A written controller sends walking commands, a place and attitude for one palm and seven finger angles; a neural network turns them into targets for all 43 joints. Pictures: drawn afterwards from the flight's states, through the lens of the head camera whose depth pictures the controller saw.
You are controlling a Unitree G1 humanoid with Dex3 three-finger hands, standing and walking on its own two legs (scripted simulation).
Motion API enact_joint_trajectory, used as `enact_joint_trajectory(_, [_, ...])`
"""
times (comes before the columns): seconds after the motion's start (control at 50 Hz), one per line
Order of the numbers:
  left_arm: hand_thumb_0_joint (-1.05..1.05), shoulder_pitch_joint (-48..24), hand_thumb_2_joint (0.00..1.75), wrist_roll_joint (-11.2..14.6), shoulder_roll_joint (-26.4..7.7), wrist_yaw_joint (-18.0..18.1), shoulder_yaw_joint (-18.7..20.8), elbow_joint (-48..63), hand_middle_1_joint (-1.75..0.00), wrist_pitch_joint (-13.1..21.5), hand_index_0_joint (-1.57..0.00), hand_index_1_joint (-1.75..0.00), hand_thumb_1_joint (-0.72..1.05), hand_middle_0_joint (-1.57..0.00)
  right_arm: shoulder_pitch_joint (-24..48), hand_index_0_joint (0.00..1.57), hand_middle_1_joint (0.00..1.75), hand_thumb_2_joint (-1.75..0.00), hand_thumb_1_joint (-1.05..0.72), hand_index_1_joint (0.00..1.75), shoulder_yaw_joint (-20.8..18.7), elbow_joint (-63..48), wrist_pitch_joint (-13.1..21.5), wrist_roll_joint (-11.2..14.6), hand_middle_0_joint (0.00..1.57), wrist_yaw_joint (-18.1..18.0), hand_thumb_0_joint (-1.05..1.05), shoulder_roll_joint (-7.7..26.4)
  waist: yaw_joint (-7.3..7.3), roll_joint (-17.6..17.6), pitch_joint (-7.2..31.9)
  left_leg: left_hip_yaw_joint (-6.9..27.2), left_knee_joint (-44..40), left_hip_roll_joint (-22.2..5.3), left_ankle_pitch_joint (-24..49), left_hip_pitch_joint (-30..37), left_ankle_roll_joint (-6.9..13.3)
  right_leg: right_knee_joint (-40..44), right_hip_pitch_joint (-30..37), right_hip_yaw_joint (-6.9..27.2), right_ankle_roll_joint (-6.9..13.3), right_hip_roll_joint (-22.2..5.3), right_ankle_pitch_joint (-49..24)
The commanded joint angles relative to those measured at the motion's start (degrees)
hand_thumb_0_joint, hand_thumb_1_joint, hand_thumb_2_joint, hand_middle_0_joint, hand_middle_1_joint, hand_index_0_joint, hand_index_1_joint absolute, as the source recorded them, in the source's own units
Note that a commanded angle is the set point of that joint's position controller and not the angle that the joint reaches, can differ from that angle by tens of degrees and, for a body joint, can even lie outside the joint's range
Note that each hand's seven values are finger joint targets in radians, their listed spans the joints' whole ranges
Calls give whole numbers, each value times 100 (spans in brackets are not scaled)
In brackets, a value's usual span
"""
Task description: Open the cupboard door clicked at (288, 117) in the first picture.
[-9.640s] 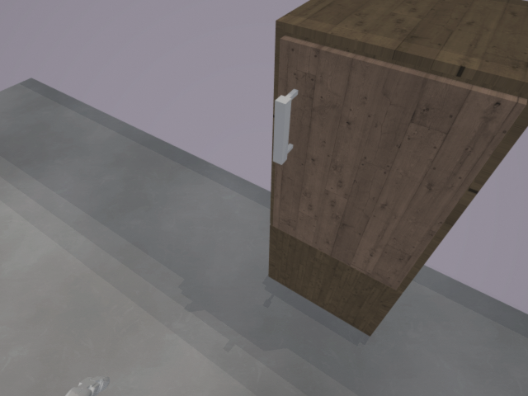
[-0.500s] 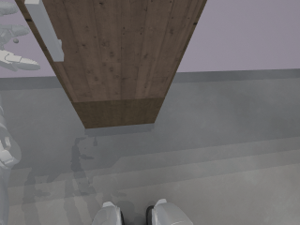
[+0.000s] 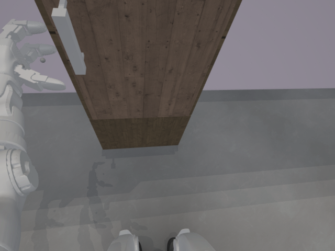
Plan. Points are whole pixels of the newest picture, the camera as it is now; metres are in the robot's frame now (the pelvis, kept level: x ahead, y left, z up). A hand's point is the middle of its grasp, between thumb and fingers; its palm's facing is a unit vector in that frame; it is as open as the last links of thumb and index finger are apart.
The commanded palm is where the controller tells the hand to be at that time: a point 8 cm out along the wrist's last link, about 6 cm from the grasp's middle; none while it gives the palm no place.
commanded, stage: slide the fingers in behind the handle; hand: left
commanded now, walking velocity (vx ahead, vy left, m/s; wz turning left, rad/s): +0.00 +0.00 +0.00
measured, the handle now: (72, 39) +0.58 +0.18 +0.10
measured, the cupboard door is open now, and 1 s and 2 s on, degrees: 0 0 1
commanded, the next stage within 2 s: close the thumb around the handle in 1.42 s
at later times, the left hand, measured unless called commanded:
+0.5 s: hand (62, 55) +0.53 +0.19 +0.10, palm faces +0.02 -1.00 +0.01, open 13.9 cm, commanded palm +0.51 +0.23 +0.10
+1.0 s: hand (80, 57) +0.53 +0.16 +0.10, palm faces +0.01 -1.00 -0.02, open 14.0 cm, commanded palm +0.50 +0.20 +0.10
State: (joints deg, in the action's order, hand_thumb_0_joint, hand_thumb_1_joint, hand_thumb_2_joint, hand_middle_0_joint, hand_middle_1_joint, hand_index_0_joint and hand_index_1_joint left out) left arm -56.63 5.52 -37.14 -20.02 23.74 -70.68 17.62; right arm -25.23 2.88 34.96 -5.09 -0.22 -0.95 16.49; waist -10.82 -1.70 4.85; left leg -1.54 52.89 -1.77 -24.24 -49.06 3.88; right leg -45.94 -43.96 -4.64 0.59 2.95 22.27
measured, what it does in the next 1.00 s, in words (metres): stands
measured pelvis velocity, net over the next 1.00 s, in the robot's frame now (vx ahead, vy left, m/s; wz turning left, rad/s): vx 0.00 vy -0.01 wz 0.00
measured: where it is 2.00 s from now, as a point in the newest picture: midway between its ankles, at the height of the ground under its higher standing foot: outside the picture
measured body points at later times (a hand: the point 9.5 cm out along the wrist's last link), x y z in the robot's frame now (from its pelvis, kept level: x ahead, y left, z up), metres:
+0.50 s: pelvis +0.00 -0.01 +0.00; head +0.13 +0.01 +0.43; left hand +0.53 +0.25 +0.10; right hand -0.04 -0.27 -0.10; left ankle +0.00 +0.07 -0.69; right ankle -0.01 -0.12 -0.69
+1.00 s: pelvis +0.00 -0.01 +0.00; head +0.12 +0.01 +0.43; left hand +0.52 +0.21 +0.11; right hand -0.01 -0.27 -0.11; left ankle +0.00 +0.07 -0.69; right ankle -0.01 -0.12 -0.69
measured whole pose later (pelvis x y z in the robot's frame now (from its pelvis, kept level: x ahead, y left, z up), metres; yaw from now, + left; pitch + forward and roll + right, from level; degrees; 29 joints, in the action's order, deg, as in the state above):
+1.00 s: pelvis +0.00 -0.01 +0.00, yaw +0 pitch +20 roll -4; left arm -57.4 3.9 -28.3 -10.4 19.9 -69.4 20.3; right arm -24.5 2.0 35.7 -2.8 -0.9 1.3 15.4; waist -10.7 -2.3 5.4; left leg -1.7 53.1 -1.8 -24.4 -48.9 2.9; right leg -48.0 -44.7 -4.3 1.5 3.0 23.4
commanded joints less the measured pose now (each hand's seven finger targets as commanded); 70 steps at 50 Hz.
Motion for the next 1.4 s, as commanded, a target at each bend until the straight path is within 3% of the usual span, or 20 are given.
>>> enact_joint_trajectory(0.0, [0,-2841,30,159,-999,102,-72,1242,-120,479,-30,-120,-50,-30,-1084,20,30,-90,-90,30,-435,-71,105,-17,20,-58,0,1096,-182,-1131,2614,866,-402,-146,3017,3255,-313,306,-276,154,76,147,-1464])
enact_joint_trajectory(0.08, [0,-2764,30,65,-1042,242,-61,920,-120,352,-30,-120,-50,-30,-1072,20,30,-90,-90,30,-415,-80,131,-8,20,-44,0,1120,-172,-896,2442,828,-442,-100,2656,2908,-266,296,-197,164,74,128,-1371])
enact_joint_trajectory(0.12, [0,-2830,30,-4,-1273,341,51,770,-120,294,-30,-120,-50,-30,-1079,20,30,-90,-90,30,-382,-105,146,-5,20,-54,0,1139,-185,-723,2239,776,-466,-68,2341,2535,-221,299,-72,191,70,110,-1320])
enact_joint_trajectory(0.14, [0,-2996,30,0,-1191,377,9,912,-120,339,-30,-120,-50,-30,-1086,20,30,-90,-90,30,-371,-125,166,-23,20,-52,0,1114,-216,-780,2337,759,-439,-46,2374,2548,-203,268,-20,197,72,115,-1382])
enact_joint_trajectory(0.18, [0,-2985,30,-62,-1481,438,196,1056,-120,427,-30,-120,-50,-30,-1075,20,30,-90,-90,30,-384,-163,193,-16,20,-47,0,1123,-124,-841,2636,729,-393,-41,2411,2580,-209,242,115,250,69,107,-1469])
enact_joint_trajectory(0.24, [0,-3162,30,-47,-1262,471,63,1200,-120,569,-30,-120,-50,-30,-1086,20,30,-90,-90,30,-368,-159,231,-40,20,-19,0,1067,-183,-995,2744,717,-330,-37,2566,2672,-213,192,112,253,77,127,-1591])
enact_joint_trajectory(0.34, [0,-2981,30,-10,-1425,448,264,1018,-120,502,-30,-120,-50,-30,-1166,20,30,-90,-90,30,-382,-122,229,-31,20,-23,0,1096,-142,-763,2857,632,-322,-6,2493,2439,-159,203,450,300,60,140,-1781])
enact_joint_trajectory(0.5, [0,-2732,30,-28,-1204,433,89,1074,-120,367,-30,-120,-50,-30,-1236,20,30,-90,-90,30,-409,-140,195,-13,20,8,0,1052,-120,-763,2707,552,-356,-2,2598,2345,-148,268,526,304,42,146,-1993])
enact_joint_trajectory(0.6, [0,-2637,30,100,-551,451,-221,1509,-120,478,-30,-120,-50,-30,-1205,20,30,-90,-90,30,-476,-111,202,-34,20,75,0,994,-85,-1056,2955,614,-329,-45,3134,2982,-217,258,294,234,65,171,-2095])
enact_joint_trajectory(0.72, [0,-2636,30,52,-561,704,-143,1238,-120,350,-30,-120,-50,-30,-1151,20,30,-90,-90,30,-471,-113,189,-25,20,103,0,982,-108,-651,2466,522,-408,26,2605,2415,-154,302,470,273,40,141,-2010])
enact_joint_trajectory(0.74, [0,-2649,30,8,-772,784,24,1248,-120,393,-30,-120,-50,-30,-1174,20,30,-90,-90,30,-459,-114,197,-34,20,96,0,1000,-72,-610,2448,533,-399,29,2653,2381,-146,271,504,270,61,139,-2044])
enact_joint_trajectory(0.84, [0,-2883,30,-101,-749,998,23,1664,-120,733,-30,-120,-50,-30,-1113,20,30,-90,-90,30,-470,-150,266,-72,20,134,0,956,-44,-796,2935,578,-311,30,2937,2678,-191,127,548,293,75,131,-2196])
enact_joint_trajectory(0.94, [0,-2895,30,-100,-52,965,-481,1219,-120,635,-30,-120,-50,-30,-1084,20,30,-90,-90,30,-486,-62,272,-50,20,166,0,929,-216,-672,2695,615,-320,16,2842,2736,-200,160,286,246,55,134,-2039])
enact_joint_trajectory(0.96, [0,-2845,30,-97,-182,977,-370,1242,-120,593,-30,-120,-50,-30,-1070,20,30,-90,-90,30,-499,-64,268,-43,20,163,0,953,-149,-744,2752,604,-329,7,2856,2754,-214,177,290,254,49,124,-2034])
enact_joint_trajectory(1.02, [0,-2853,30,-49,-336,1015,-238,986,-120,428,-30,-120,-50,-30,-1062,20,30,-90,-90,30,-465,-74,264,-30,20,127,0,970,-177,-375,2501,534,-390,53,2395,2286,-171,235,503,289,30,111,-1963])
enact_joint_trajectory(1.06, [0,-2945,30,-74,-466,1079,-123,1156,-120,505,-30,-120,-50,-30,-1066,20,30,-90,-90,30,-456,-102,291,-48,20,122,0,951,-106,-513,2686,499,-386,89,2444,2316,-155,222,634,333,33,100,-2072])
enact_joint_trajectory(1.14, [0,-2826,30,-146,-324,1045,-288,1070,-120,604,-30,-120,-50,-30,-1084,20,30,-90,-90,30,-437,-95,314,-52,20,130,0,929,-139,-468,2522,515,-362,89,2419,2232,-147,200,569,330,60,103,-2045])
enact_joint_trajectory(1.24, [0,-2840,30,-26,-495,984,-73,1237,-120,693,-30,-120,-50,-30,-1102,20,30,-90,-90,30,-461,-104,330,-49,20,111,0,948,-66,-468,2859,478,-366,102,2488,2310,-146,195,824,359,60,113,-2197])
enact_joint_trajectory(1.32, [0,-2893,30,-109,-474,978,-209,1249,-120,672,-30,-120,-50,-30,-1070,20,30,-90,-90,30,-466,-75,319,-27,20,109,0,941,-110,-621,2659,477,-406,83,2312,2308,-156,256,653,350,44,99,-2008])
enact_joint_trajectory(1.38, [0,-2849,30,-73,-377,986,-225,1480,-120,730,-30,-120,-50,-30,-1064,20,30,-90,-90,30,-488,-88,322,-38,20,120,0,928,-44,-790,2928,506,-393,73,2633,2630,-183,231,649,323,62,115,-2148])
